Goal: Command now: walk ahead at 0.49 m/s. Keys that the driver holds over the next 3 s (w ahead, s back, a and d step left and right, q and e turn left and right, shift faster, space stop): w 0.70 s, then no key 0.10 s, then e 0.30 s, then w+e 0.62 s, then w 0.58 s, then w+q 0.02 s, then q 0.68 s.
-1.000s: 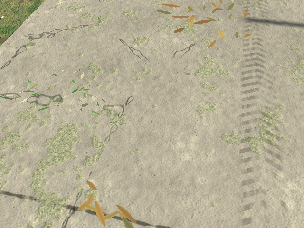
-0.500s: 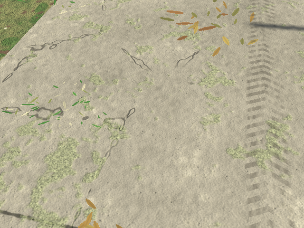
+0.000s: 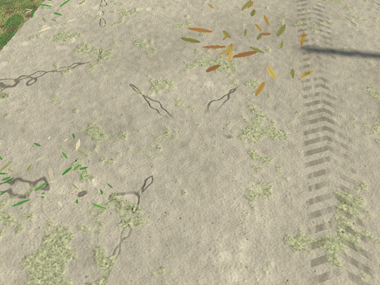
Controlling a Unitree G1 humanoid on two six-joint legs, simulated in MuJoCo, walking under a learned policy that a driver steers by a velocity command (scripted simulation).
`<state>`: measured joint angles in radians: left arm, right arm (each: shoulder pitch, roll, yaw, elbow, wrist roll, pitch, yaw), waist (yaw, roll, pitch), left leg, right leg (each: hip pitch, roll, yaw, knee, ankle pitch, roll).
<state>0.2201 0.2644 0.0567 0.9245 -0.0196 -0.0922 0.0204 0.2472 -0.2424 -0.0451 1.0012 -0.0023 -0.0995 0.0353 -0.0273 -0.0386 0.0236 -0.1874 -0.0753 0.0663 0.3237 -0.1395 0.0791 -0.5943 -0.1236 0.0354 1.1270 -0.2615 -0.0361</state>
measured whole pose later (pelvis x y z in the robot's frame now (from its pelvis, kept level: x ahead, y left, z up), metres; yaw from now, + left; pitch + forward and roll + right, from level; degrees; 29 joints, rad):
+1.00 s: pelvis +0.53 -0.02 -0.01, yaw -3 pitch +2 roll +0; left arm 0.27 0.27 0.07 0.95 -0.02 -0.02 0.03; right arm 0.07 -0.24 -0.04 0.90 -0.02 -0.07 0.01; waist 0.02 -0.03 0.06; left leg -0.40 0.01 0.10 0.46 -0.09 0.05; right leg -0.45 -0.03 0.04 1.14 -0.52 0.03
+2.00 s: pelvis +0.89 -0.15 +0.00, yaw -32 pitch +2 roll +2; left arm 0.24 0.28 0.08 0.78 -0.02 -0.07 0.02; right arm 0.24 -0.26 -0.07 0.96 0.00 -0.10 0.03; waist -0.04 -0.04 0.02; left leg -0.22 -0.05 0.05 0.36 -0.17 0.04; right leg -0.56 -0.08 0.05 1.11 -0.33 -0.04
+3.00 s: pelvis +1.20 -0.39 -0.01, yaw -14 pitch +4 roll -2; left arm 0.07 0.29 0.07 0.76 0.01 -0.01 0.05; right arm 0.16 -0.30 -0.09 0.72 0.01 0.02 -0.02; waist -0.03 -0.01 0.05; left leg -0.40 -0.08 -0.09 0.45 -0.11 0.06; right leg -0.54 -0.01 0.08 0.94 -0.41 0.07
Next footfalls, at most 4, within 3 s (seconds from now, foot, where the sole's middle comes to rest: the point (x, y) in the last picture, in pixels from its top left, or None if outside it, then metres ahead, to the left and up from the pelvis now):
0.30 right None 0.36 -0.16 -0.78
0.84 left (171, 242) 0.66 0.08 -0.78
1.36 right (239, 258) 0.60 -0.17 -0.78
1.80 left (209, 171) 0.99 -0.09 -0.78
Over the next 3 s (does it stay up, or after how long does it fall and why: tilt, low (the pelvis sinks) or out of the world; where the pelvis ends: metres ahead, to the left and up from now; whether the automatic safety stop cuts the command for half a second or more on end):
stays up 1.20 -0.39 -0.01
